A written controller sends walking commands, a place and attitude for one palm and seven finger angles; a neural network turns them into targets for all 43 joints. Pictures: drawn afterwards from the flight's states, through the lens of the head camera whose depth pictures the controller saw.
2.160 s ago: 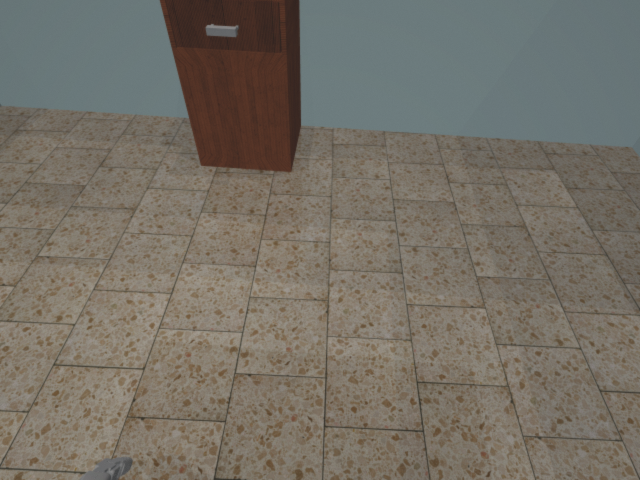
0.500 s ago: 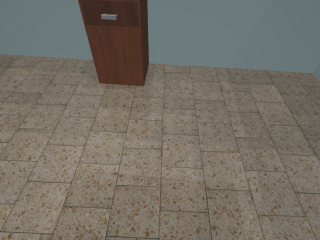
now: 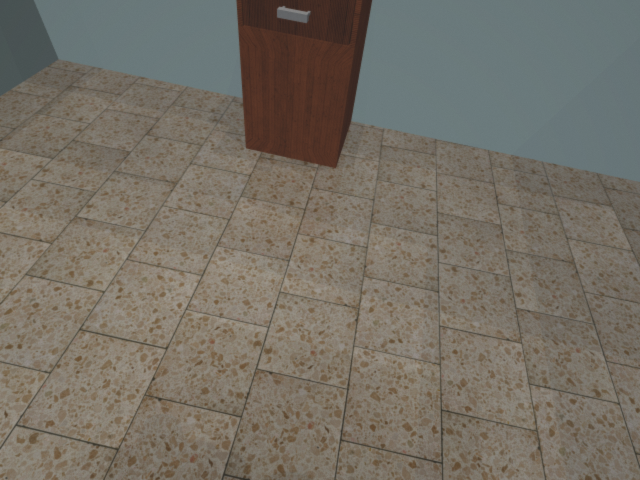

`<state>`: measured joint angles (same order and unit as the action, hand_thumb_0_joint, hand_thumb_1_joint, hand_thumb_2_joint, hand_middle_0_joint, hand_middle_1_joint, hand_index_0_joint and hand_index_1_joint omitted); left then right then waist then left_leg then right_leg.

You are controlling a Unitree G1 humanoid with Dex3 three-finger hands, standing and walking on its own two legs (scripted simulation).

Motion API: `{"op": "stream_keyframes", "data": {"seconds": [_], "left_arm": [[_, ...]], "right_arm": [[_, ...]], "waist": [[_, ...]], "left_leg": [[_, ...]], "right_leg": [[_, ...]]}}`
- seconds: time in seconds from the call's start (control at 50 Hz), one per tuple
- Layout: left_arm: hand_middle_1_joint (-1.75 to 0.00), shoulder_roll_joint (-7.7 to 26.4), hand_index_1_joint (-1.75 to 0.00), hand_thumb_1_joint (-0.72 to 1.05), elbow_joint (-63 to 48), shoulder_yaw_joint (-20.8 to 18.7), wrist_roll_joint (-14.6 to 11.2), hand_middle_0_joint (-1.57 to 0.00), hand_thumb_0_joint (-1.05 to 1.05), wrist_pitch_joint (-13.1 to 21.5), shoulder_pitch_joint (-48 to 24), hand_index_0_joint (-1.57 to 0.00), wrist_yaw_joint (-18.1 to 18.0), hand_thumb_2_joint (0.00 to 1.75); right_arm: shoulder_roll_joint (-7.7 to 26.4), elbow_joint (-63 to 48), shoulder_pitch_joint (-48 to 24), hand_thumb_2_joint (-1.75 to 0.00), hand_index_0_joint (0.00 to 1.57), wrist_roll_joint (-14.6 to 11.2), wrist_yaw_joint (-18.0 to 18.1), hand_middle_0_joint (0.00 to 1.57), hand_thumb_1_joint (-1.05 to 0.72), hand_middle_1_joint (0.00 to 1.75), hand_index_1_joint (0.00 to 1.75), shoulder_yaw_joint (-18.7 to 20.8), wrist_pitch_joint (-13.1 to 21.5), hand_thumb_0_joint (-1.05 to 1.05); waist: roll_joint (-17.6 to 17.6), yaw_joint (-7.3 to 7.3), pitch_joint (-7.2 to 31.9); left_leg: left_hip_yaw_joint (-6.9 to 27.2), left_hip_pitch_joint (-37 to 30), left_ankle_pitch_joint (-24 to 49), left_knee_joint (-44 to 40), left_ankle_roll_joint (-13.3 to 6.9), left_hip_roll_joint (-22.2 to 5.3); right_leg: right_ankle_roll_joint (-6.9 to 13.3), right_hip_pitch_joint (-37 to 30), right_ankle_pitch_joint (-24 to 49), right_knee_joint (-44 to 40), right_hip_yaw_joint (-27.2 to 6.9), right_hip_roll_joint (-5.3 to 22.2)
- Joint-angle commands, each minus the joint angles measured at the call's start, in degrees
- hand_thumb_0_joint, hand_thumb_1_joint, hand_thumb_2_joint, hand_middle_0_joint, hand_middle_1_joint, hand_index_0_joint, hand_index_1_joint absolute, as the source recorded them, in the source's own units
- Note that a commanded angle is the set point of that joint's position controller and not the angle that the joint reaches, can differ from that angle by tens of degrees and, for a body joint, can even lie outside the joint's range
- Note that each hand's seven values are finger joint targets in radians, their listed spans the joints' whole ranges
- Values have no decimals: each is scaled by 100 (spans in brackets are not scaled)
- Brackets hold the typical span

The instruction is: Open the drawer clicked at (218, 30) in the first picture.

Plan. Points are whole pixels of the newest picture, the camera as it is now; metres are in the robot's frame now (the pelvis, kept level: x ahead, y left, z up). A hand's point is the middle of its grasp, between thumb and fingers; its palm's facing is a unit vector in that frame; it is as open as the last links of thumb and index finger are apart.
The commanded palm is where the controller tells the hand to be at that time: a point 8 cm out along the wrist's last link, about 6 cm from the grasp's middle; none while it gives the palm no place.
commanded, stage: walk to a spot facing it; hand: left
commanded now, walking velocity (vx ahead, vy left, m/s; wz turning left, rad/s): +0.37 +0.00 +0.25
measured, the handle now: (294, 12) +1.62 +0.16 -0.07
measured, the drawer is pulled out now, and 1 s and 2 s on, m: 0.00 0.00 0.00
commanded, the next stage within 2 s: turn to face it in 1.48 s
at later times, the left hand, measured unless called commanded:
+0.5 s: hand (227, 347) +0.35 +0.16 -0.16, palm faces +0.09 -0.98 -0.18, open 7.3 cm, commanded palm none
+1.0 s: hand (222, 366) +0.32 +0.17 -0.17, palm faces +0.36 -0.93 -0.13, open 7.3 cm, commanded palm none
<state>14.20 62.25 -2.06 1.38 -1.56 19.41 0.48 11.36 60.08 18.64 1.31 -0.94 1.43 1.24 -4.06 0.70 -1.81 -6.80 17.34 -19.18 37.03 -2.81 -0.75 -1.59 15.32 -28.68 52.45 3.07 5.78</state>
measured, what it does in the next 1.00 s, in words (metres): walks ahead: right foot, then left foot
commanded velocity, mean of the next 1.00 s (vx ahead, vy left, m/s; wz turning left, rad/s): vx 0.37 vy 0.00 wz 0.17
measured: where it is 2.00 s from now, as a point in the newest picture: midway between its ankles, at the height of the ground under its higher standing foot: (285, 305)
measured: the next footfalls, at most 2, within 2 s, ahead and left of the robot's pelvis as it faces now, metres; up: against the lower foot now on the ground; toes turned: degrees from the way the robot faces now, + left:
right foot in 0.44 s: +0.38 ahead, -0.10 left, +0.00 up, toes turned -1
left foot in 0.96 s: +0.55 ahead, +0.17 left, +0.00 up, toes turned +23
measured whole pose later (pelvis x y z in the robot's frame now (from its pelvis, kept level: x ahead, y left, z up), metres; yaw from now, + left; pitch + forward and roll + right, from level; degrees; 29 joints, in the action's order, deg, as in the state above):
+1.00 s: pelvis +0.46 +0.05 +0.00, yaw +15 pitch -1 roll -1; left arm 8.0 67.0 -1.5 1.0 2.8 26.2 -0.2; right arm 8.8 57.0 5.2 2.0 -1.3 2.1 3.1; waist -1.5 -3.2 -4.3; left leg -8.9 23.1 -11.0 36.1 -4.3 -3.0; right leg -1.3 4.6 -28.1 42.7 12.3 5.8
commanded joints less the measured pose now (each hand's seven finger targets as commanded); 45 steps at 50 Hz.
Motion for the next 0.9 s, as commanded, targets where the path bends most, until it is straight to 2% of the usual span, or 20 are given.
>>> {"op": "stream_keyframes", "data": {"seconds": [0.0,0.06,0.12,0.22,0.32,0.36,0.38,0.4,0.42,0.44,0.46,0.48,0.5,0.52,0.54,0.58,0.68,0.82,0.86,0.88], "left_arm": [[-30,363,-30,90,-695,-139,40,-20,0,345,-765,-20,45,90],[-30,127,-30,90,-504,-99,53,-20,0,331,-437,-20,65,90],[-30,61,-30,90,-554,-96,31,-20,0,322,-567,-20,42,90],[-30,-42,-30,90,-791,-112,3,-20,0,327,-1280,-20,52,90],[-30,-164,-30,90,-1016,-91,-48,-20,0,415,-1894,-20,64,90],[-30,-96,-30,90,-945,-138,-35,-20,0,453,-1519,-20,50,90],[-30,6,-30,90,-795,-174,-22,-20,0,486,-935,-20,34,90],[-30,161,-30,90,-535,-244,4,-20,0,533,-38,-20,13,90],[-30,611,-30,90,-309,-374,77,-20,0,616,854,-20,-43,90],[-30,1218,-30,90,-144,-520,72,-20,0,620,1429,-20,-111,90],[-30,1197,-30,90,-114,-502,-47,-20,0,591,1241,-20,-112,90],[-30,913,-30,90,-228,-437,-34,-20,0,600,624,-20,-102,90],[-30,589,-30,90,-345,-342,-26,-20,0,613,199,-20,-119,90],[-30,268,-30,90,-355,-253,-21,-20,0,636,-85,-20,-135,90],[-30,65,-30,90,-341,-164,5,-20,0,679,-216,-20,-136,90],[-30,-70,-30,90,-292,-110,16,-20,0,697,-161,-20,-140,90],[-30,29,-30,90,-146,-103,9,-20,0,737,103,-20,-127,90],[-30,263,-30,90,148,-92,11,-20,0,698,792,-20,-148,90],[-30,325,-30,90,181,-107,12,-20,0,668,867,-20,-161,90],[-30,359,-30,90,195,-113,9,-20,0,663,823,-20,-163,90]], "right_arm": [[914,-67,612,-90,20,-31,167,20,-90,30,30,185,177,0],[643,71,749,-90,20,-55,216,20,-90,30,30,147,339,0],[531,239,1022,-90,20,-92,253,20,-90,30,30,159,396,0],[293,445,1313,-90,20,-89,288,20,-90,30,30,151,400,0],[377,560,1403,-90,20,-12,301,20,-90,30,30,175,374,0],[489,564,1292,-90,20,-21,317,20,-90,30,30,200,371,0],[568,536,1162,-90,20,-36,321,20,-90,30,30,227,368,0],[637,482,987,-90,20,-54,312,20,-90,30,30,253,368,0],[516,377,1045,-90,20,-97,249,20,-90,30,30,243,368,0],[131,223,1376,-90,20,-149,210,20,-90,30,30,178,411,0],[233,161,897,-90,20,-138,213,20,-90,30,30,194,389,0],[179,165,723,-90,20,-126,173,20,-90,30,30,231,385,0],[90,93,380,-90,20,-77,141,20,-90,30,30,228,352,0],[-14,87,191,-90,20,-48,124,20,-90,30,30,217,278,0],[-152,129,256,-90,20,-11,105,20,-90,30,30,173,192,0],[-205,160,474,-90,20,15,76,20,-90,30,30,163,34,0],[-129,-146,-220,-90,20,24,-39,20,-90,30,30,183,-44,0],[-78,-545,-1486,-90,20,-8,-153,20,-90,30,30,108,92,0],[8,-562,-1439,-90,20,-3,-132,20,-90,30,30,114,134,0],[67,-482,-1197,-90,20,3,-98,20,-90,30,30,139,156,0]], "waist": [[962,192,-465],[732,47,-223],[729,46,-172],[958,188,-656],[1096,339,-795],[1052,111,-578],[992,-160,-289],[855,-574,184],[76,-890,886],[-1229,-848,1682],[-633,-840,1297],[-510,-614,740],[23,-478,183],[306,-266,-246],[238,-98,-381],[-27,90,-297],[-141,58,-327],[-90,-353,-431],[-165,-308,-326],[-115,-164,-196]], "left_leg": [[2963,-827,-932,-2881,-637,-1656],[1990,-1129,1033,-2686,-610,-1273],[1716,-1709,2268,-2594,-700,-1233],[1399,-1851,2696,-2678,-631,-1109],[1228,-1818,3515,-2401,-631,-1167],[1165,-1813,4715,-1850,-590,-1197],[1085,-1819,5207,-1225,-494,-1149],[948,-1509,5109,-233,-329,-988],[741,-252,3584,1391,-121,-614],[504,1225,-749,3435,117,435],[1032,1502,-1123,4278,-39,119],[1023,1523,-555,4475,-66,-214],[958,1692,-160,4398,-28,-383],[1007,1515,111,4172,-13,-608],[958,1320,287,3942,44,-646],[822,1194,436,3576,156,-677],[485,1622,1030,2254,374,-824],[28,1536,998,312,250,-581],[-90,1164,677,-21,118,-431],[-217,750,561,-186,47,-260]], "right_leg": [[100,2395,869,1649,-354,255],[-54,2121,1398,1292,-180,220],[-134,2447,1558,1050,-69,186],[-173,2773,1907,242,139,180],[50,1883,1832,-1371,409,-94],[222,1132,1691,-1603,496,-330],[302,493,1766,-1793,523,-445],[385,-614,2074,-2080,482,-490],[724,-2328,2037,-2267,-558,381],[1368,-3474,2336,-3014,-3319,2182],[1512,-2889,1875,-3493,-3547,2264],[1400,-2060,952,-3744,-3169,2082],[1248,-1236,990,-3881,-2677,1894],[1061,-454,1308,-3923,-1915,1724],[902,-32,1719,-3981,-1324,1507],[801,280,1899,-4090,-618,1263],[846,-131,2369,-4279,-7,1050],[816,-1401,3714,-3915,246,1142],[813,-1654,4417,-3535,302,1217],[785,-1676,4988,-3129,412,1184]]}}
